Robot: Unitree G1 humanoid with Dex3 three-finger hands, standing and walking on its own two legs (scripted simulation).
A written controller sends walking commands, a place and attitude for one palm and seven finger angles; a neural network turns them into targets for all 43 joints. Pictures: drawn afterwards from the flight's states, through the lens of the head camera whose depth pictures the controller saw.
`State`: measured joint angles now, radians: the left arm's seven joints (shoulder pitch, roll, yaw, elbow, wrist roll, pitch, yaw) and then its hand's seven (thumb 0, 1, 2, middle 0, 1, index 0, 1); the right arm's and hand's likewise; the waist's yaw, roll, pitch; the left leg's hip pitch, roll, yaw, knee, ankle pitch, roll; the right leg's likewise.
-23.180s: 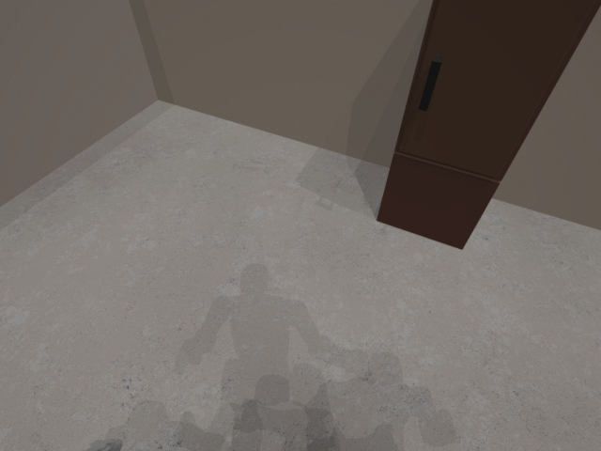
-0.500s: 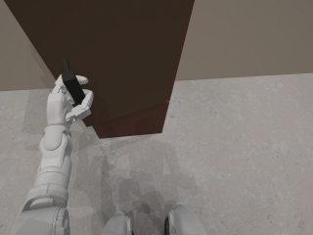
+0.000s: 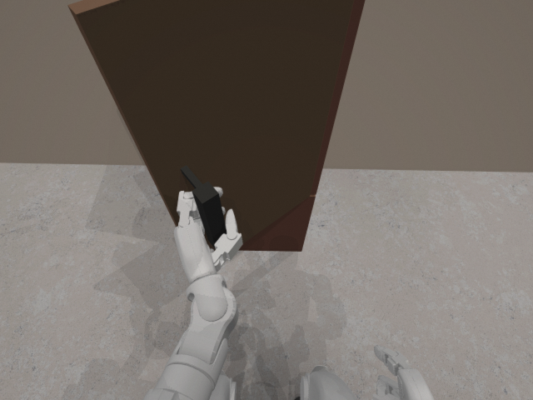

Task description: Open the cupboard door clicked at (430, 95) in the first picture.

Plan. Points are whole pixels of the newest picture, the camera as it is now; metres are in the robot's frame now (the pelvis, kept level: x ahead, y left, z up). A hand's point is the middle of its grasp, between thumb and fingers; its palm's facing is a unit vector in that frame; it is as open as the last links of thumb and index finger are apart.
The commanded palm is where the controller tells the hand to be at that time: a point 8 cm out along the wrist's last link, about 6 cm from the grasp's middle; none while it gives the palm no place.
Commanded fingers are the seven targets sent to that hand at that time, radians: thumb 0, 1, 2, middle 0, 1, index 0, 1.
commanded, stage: pull the door open along its arc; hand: left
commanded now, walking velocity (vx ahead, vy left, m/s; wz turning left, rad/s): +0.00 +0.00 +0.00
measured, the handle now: (204, 209) +0.39 +0.12 +0.02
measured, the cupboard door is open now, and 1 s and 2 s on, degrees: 40 47 54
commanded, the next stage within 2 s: open thumb and fingers to let go in 0.14 s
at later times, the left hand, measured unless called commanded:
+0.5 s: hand (250, 245) +0.33 +0.04 +0.03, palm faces +0.40 -0.91 -0.03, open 7.6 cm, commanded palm +0.28 +0.07 +0.03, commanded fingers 0.00 -0.08 0.48 -0.33 -1.25 -0.33 -1.25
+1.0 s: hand (252, 244) +0.34 +0.04 +0.02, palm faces +0.35 -0.94 -0.04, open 14.9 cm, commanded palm +0.29 +0.07 +0.03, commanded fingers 0.00 -0.50 0.30 -0.16 -0.35 -0.16 -0.35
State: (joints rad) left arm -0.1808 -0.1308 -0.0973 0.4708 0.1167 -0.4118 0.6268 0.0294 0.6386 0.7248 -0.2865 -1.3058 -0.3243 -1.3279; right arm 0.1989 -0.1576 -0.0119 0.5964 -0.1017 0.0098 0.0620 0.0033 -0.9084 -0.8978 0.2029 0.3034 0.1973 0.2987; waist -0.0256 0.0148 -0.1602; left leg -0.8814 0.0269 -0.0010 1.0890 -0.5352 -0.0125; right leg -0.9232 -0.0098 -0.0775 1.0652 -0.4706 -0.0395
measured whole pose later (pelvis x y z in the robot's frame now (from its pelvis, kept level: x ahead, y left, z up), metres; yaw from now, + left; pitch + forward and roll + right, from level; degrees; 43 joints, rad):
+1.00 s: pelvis -0.01 -0.01 -0.01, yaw +1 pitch +18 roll +0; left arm -0.21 -0.14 -0.19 0.50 0.13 -0.38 0.67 0.00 -0.48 0.31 -0.23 -0.81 -0.24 -0.82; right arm 0.19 -0.17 -0.01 0.64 -0.11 -0.06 0.04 0.01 -0.91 -0.90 0.20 0.30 0.20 0.30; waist -0.02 0.03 -0.15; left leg -0.91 0.02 -0.02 1.11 -0.52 -0.03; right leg -0.95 -0.02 -0.09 1.10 -0.47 -0.06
